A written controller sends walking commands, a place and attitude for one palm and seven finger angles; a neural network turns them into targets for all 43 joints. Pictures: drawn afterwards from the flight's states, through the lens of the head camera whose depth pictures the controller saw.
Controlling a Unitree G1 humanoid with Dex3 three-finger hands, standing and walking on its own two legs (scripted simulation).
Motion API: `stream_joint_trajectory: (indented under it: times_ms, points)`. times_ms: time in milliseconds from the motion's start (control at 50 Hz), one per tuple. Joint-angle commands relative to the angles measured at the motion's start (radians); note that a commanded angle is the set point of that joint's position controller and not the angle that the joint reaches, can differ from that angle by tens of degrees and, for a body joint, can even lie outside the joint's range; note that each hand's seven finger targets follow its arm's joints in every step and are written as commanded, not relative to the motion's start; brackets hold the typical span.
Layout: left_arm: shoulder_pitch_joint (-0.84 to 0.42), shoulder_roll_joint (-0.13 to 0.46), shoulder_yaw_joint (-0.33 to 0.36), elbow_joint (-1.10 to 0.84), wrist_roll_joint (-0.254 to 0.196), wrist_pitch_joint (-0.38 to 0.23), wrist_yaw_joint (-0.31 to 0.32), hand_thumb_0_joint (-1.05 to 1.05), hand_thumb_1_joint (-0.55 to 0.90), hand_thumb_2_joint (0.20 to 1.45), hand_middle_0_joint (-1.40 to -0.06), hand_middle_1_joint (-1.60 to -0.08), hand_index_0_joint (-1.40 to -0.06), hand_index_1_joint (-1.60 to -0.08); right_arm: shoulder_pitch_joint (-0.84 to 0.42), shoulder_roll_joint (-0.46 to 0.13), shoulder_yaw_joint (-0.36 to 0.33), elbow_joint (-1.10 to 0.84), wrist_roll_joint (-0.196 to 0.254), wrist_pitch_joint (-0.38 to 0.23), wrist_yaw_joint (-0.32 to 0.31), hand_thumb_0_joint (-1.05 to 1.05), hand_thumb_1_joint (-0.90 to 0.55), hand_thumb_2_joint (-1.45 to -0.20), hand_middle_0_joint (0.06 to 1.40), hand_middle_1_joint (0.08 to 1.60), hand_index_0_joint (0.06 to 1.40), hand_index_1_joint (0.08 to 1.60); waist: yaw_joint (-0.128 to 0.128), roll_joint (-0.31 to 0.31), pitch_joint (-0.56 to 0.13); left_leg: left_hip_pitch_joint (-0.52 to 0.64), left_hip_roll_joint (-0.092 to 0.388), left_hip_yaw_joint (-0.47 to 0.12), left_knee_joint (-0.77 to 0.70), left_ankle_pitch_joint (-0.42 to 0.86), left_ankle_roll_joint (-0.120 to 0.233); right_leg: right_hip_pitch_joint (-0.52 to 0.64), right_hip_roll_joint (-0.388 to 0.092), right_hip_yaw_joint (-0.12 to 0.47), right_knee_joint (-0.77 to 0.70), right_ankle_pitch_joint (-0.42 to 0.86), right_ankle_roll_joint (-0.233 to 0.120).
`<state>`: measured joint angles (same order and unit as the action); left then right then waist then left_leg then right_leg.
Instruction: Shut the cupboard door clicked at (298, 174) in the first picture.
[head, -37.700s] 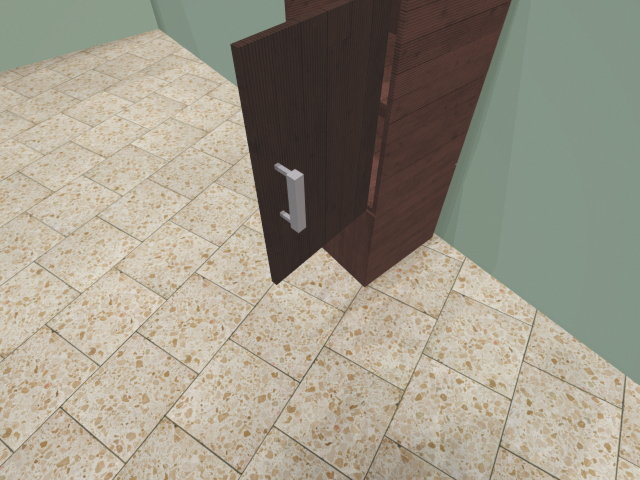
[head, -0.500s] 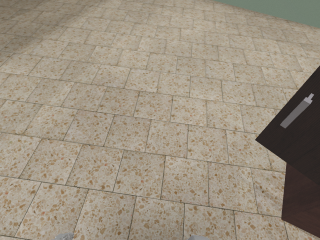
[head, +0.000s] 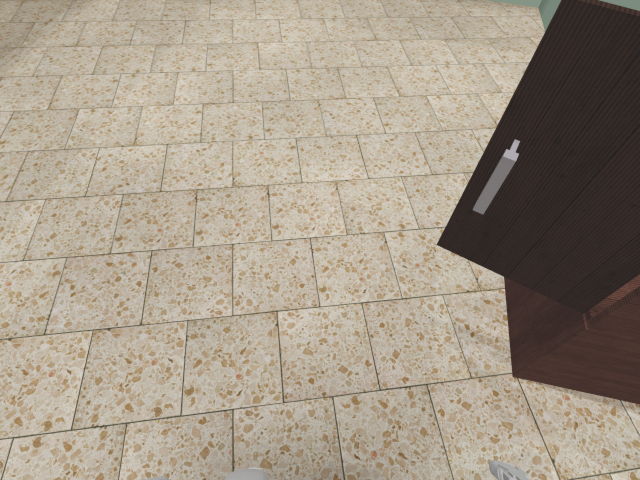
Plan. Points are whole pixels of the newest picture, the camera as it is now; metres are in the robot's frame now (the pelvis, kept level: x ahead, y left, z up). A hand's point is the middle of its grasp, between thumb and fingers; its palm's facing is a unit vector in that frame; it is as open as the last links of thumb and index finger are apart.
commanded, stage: turn to face it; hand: left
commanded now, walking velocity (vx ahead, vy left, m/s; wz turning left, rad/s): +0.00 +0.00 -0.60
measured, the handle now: (497, 177) +0.65 -0.29 -0.05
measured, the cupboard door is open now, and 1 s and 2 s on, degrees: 71 71 71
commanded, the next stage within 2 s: take the last steps up to it in 0.64 s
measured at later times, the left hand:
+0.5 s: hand (227, 425) +0.20 +0.15 -0.16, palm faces -0.31 -0.91 -0.28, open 7.4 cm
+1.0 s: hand (235, 420) +0.21 +0.14 -0.18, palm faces -0.42 -0.90 -0.14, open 7.4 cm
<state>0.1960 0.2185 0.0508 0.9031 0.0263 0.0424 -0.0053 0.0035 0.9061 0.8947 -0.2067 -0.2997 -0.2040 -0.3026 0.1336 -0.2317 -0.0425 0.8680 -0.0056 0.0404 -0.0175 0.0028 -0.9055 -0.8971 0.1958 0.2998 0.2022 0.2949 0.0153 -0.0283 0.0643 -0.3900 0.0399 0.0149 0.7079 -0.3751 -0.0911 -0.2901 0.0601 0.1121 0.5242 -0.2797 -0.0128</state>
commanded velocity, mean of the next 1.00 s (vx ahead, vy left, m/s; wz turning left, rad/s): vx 0.07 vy -0.04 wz -0.35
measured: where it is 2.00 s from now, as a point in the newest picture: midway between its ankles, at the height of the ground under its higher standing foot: outside the picture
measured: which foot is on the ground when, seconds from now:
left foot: up 0.00-0.02, down 0.04-0.46, up 0.48-0.84, down 0.86-1.00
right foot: down 0.00-0.04, up 0.06-0.42, down 0.44-0.86, up 0.88-1.00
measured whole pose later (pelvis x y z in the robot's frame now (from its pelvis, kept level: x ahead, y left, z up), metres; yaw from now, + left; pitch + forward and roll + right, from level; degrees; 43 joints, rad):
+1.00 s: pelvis +0.09 -0.02 +0.01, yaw -26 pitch +2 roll -3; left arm 0.24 0.25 0.07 0.99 0.04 0.06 -0.03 0.01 0.91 0.90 -0.20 -0.30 -0.20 -0.30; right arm 0.29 -0.16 0.00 0.94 -0.04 -0.02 -0.03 0.00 -0.90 -0.90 0.20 0.30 0.21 0.30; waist -0.02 -0.06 0.00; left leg -0.24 0.08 0.11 0.51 -0.31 0.01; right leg -0.46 0.02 0.00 1.09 -0.40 0.00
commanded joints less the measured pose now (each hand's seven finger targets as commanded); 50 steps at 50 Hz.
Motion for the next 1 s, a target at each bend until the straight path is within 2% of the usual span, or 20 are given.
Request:
stream_joint_trajectory:
  times_ms: [0,20,40,80,140,300,380,400,420,440,460,580,740,800,820,840,860,880,920,980]
  points:
    - [-0.03,0.135,0.049,-0.105,-0.024,-0.006,0.006,0.0,0.9,0.9,-0.2,-0.3,-0.2,-0.3,0.152,-0.206,-0.041,-0.04,-0.009,-0.045,-0.018,0.0,-0.9,-0.9,0.2,0.3,0.2,0.3,-0.06,0.168,-0.18,0.377,0.217,-0.202,-0.404,0.267,0.08,-0.175,-0.036,0.098,0.153,0.073,-0.012]
    - [-0.02,0.112,0.043,-0.119,-0.022,-0.006,-0.001,0.0,0.9,0.9,-0.2,-0.3,-0.2,-0.3,0.168,-0.27,-0.05,-0.052,-0.017,-0.041,-0.021,0.0,-0.9,-0.9,0.2,0.3,0.2,0.3,-0.058,0.358,-0.17,0.387,0.418,-0.359,-0.414,0.454,0.187,-0.274,0.012,-0.049,0.388,-0.336,0.035]
    - [-0.03,0.142,0.048,-0.115,-0.011,-0.003,-0.003,0.0,0.9,0.9,-0.2,-0.3,-0.2,-0.3,0.156,-0.258,-0.043,-0.064,-0.026,-0.034,-0.022,0.0,-0.9,-0.9,0.2,0.3,0.2,0.3,-0.061,0.254,-0.143,0.295,0.444,-0.336,-0.395,0.478,0.247,-0.246,-0.034,-0.033,0.551,-0.35,0.035]
    - [-0.001,0.155,0.063,-0.082,-0.002,0.009,-0.015,0.0,0.9,0.9,-0.2,-0.3,-0.2,-0.3,0.058,-0.192,-0.022,-0.087,-0.025,-0.042,-0.03,0.0,-0.9,-0.9,0.2,0.3,0.2,0.3,-0.011,0.259,-0.094,0.234,0.358,-0.212,-0.397,0.508,0.219,-0.274,-0.065,-0.047,0.678,-0.247,0.059]
    - [-0.021,0.125,0.057,-0.08,-0.007,0.016,-0.03,0.0,0.9,0.9,-0.2,-0.3,-0.2,-0.3,0.067,-0.172,-0.022,-0.082,-0.027,-0.043,-0.031,0.0,-0.9,-0.9,0.2,0.3,0.2,0.3,-0.016,0.204,-0.089,0.302,0.286,-0.045,-0.345,0.626,0.204,-0.293,-0.079,-0.09,0.662,-0.182,0.076]
    - [-0.105,0.08,0.036,-0.104,-0.007,0.011,-0.036,0.0,0.9,0.9,-0.2,-0.3,-0.2,-0.3,0.158,-0.197,-0.045,-0.02,-0.026,-0.037,-0.016,0.0,-0.9,-0.9,0.2,0.3,0.2,0.3,-0.065,0.262,-0.118,0.364,0.297,0.072,-0.276,0.717,0.204,-0.18,-0.08,-0.195,0.333,-0.162,0.061]
    - [-0.027,0.101,0.033,-0.079,-0.007,-0.005,-0.029,0.0,0.9,0.9,-0.2,-0.3,-0.2,-0.3,0.124,-0.209,-0.054,-0.009,-0.02,-0.032,-0.006,0.0,-0.9,-0.9,0.2,0.3,0.2,0.3,-0.018,0.236,-0.13,0.281,0.288,0.111,-0.163,0.634,0.152,0.028,-0.055,-0.223,0.027,0.012,0.025]
    - [0.065,0.14,0.042,-0.053,-0.003,-0.015,-0.025,0.0,0.9,0.9,-0.2,-0.3,-0.2,-0.3,0.103,-0.202,-0.054,-0.015,-0.012,-0.033,-0.003,0.0,-0.9,-0.9,0.2,0.3,0.2,0.3,0.033,0.146,-0.163,0.201,0.251,0.156,-0.043,0.526,0.104,0.179,-0.089,-0.176,-0.105,0.185,0.008]
    - [0.135,0.249,0.06,-0.028,0.008,-0.029,-0.009,0.0,0.9,0.9,-0.2,-0.3,-0.2,-0.3,0.094,-0.125,-0.037,-0.042,-0.001,-0.03,0.002,0.0,-0.9,-0.9,0.2,0.3,0.2,0.3,0.063,-0.16,-0.193,-0.053,0.125,0.208,0.17,0.118,0.042,0.38,-0.311,0.112,-0.156,0.488,-0.075]
    - [0.175,0.305,0.07,-0.009,-0.006,-0.029,0.005,0.0,0.9,0.9,-0.2,-0.3,-0.2,-0.3,0.04,-0.097,-0.022,-0.076,-0.003,-0.02,-0.004,0.0,-0.9,-0.9,0.2,0.3,0.2,0.3,0.081,-0.274,-0.171,-0.19,0.03,0.128,0.367,-0.316,0.018,0.346,-0.462,0.27,-0.135,0.832,-0.184]
    - [0.156,0.289,0.061,-0.011,-0.01,-0.028,0.014,0.0,0.9,0.9,-0.2,-0.3,-0.2,-0.3,0.052,-0.11,-0.018,-0.065,0.002,-0.006,-0.012,0.0,-0.9,-0.9,0.2,0.3,0.2,0.3,0.063,-0.188,-0.161,-0.185,0.056,0.012,0.461,-0.272,0.03,0.271,-0.468,0.232,-0.156,0.711,-0.226]
    - [-0.022,0.171,0.032,-0.054,-0.009,-0.039,0.023,0.0,0.9,0.9,-0.2,-0.3,-0.2,-0.3,0.107,-0.094,-0.019,0.016,-0.011,0.002,0.004,0.0,-0.9,-0.9,0.2,0.3,0.2,0.3,-0.031,-0.121,-0.113,-0.136,0.056,0.003,0.425,-0.001,0.007,0.145,-0.278,0.02,-0.165,0.568,-0.146]
    - [0.021,0.18,0.045,-0.023,0.003,-0.035,0.023,0.0,0.9,0.9,-0.2,-0.3,-0.2,-0.3,0.066,-0.057,-0.009,0.004,-0.007,-0.016,-0.003,0.0,-0.9,-0.9,0.2,0.3,0.2,0.3,-0.001,-0.133,-0.109,-0.053,0.012,0.043,0.07,-0.039,0.014,0.174,-0.292,0.102,-0.15,0.483,-0.185]
    - [-0.025,0.161,0.044,-0.019,-0.008,-0.025,0.013,0.0,0.9,0.9,-0.2,-0.3,-0.2,-0.3,0.193,-0.069,-0.007,0.047,-0.015,-0.041,-0.009,0.0,-0.9,-0.9,0.2,0.3,0.2,0.3,-0.061,-0.114,-0.117,0.209,-0.003,0.078,-0.239,0.154,0.024,0.035,-0.216,0.077,-0.087,0.167,-0.114]
    - [-0.004,0.106,0.034,-0.023,-0.015,-0.022,0.008,0.0,0.9,0.9,-0.2,-0.3,-0.2,-0.3,0.245,-0.13,-0.016,0.063,-0.021,-0.056,-0.012,0.0,-0.9,-0.9,0.2,0.3,0.2,0.3,-0.077,0.054,-0.134,0.345,0.103,-0.067,-0.366,0.123,0.055,-0.097,-0.134,0.028,0.039,-0.032,-0.066]
    - [0.016,0.044,0.023,-0.04,-0.018,-0.016,-0.003,0.0,0.9,0.9,-0.2,-0.3,-0.2,-0.3,0.301,-0.245,-0.041,0.069,-0.039,-0.06,-0.016,0.0,-0.9,-0.9,0.2,0.3,0.2,0.3,-0.094,0.366,-0.115,0.412,0.371,-0.401,-0.459,0.026,0.15,-0.303,0.005,-0.118,0.292,-0.308,-0.001]
    - [-0.041,0.086,0.026,-0.066,-0.004,-0.011,-0.008,0.0,0.9,0.9,-0.2,-0.3,-0.2,-0.3,0.314,-0.272,-0.045,0.059,-0.039,-0.05,-0.023,0.0,-0.9,-0.9,0.2,0.3,0.2,0.3,-0.117,0.294,-0.065,0.307,0.47,-0.494,-0.524,-0.107,0.229,-0.334,-0.031,-0.074,0.487,-0.345,-0.004]
    - [-0.06,0.106,0.035,-0.067,0.006,-0.011,-0.019,0.0,0.9,0.9,-0.2,-0.3,-0.2,-0.3,0.276,-0.238,-0.035,0.046,-0.035,-0.052,-0.024,0.0,-0.9,-0.9,0.2,0.3,0.2,0.3,-0.091,0.207,0.0,0.232,0.441,-0.457,-0.55,-0.154,0.238,-0.346,-0.076,-0.047,0.57,-0.266,-0.006]
    - [-0.03,0.105,0.048,-0.03,0.014,-0.013,-0.033,0.0,0.9,0.9,-0.2,-0.3,-0.2,-0.3,0.203,-0.166,-0.016,0.032,-0.036,-0.065,-0.029,0.0,-0.9,-0.9,0.2,0.3,0.2,0.3,-0.049,0.216,0.039,0.188,0.347,-0.304,-0.54,-0.024,0.172,-0.36,-0.095,-0.047,0.659,-0.126,0.014]
    - [0.006,0.074,0.04,0.001,0.007,-0.014,-0.042,0.0,0.9,0.9,-0.2,-0.3,-0.2,-0.3,0.236,-0.122,-0.004,0.047,-0.029,-0.086,-0.034,0.0,-0.9,-0.9,0.2,0.3,0.2,0.3,-0.039,0.184,-0.001,0.262,0.279,-0.101,-0.483,0.313,0.139,-0.347,-0.091,-0.076,0.664,-0.012,0.034]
